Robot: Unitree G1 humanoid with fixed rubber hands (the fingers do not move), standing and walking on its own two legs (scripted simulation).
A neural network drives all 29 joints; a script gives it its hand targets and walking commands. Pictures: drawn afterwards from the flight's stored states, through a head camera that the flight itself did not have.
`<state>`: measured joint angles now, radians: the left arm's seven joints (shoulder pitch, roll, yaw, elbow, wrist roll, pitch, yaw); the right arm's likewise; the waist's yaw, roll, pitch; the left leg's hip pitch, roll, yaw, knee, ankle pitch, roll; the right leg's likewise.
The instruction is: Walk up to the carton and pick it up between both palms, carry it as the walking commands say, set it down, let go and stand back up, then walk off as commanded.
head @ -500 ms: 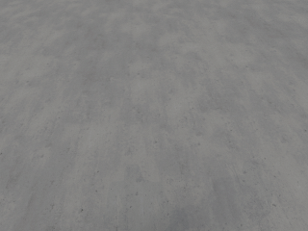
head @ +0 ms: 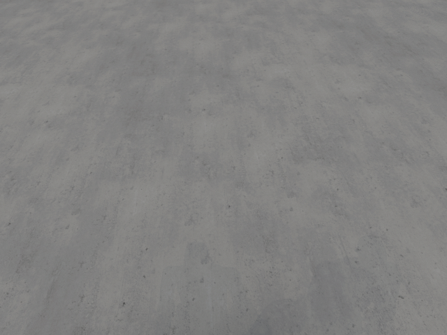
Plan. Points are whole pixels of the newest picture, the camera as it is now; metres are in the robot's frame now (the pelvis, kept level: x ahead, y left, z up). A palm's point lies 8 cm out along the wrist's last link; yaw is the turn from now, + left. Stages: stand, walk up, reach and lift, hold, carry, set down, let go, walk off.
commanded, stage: stand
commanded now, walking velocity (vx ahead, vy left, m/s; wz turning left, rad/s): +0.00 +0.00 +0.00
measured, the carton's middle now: out of the picture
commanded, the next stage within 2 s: walk up in 1.26 s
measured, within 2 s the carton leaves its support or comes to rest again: neither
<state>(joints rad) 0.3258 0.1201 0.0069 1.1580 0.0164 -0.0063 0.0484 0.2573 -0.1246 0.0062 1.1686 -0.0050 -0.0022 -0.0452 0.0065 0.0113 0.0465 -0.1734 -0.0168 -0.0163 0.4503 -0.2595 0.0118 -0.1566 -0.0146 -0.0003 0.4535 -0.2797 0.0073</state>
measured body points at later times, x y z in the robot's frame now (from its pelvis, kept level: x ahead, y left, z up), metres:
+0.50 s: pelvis -0.01 +0.00 +0.00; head +0.00 -0.01 +0.45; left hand -0.04 +0.20 -0.16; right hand -0.02 -0.22 -0.16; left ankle -0.01 +0.12 -0.74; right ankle -0.02 -0.12 -0.74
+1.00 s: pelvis -0.02 +0.00 +0.00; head -0.01 -0.01 +0.45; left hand -0.05 +0.20 -0.16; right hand -0.03 -0.20 -0.17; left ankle -0.01 +0.12 -0.74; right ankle -0.02 -0.12 -0.74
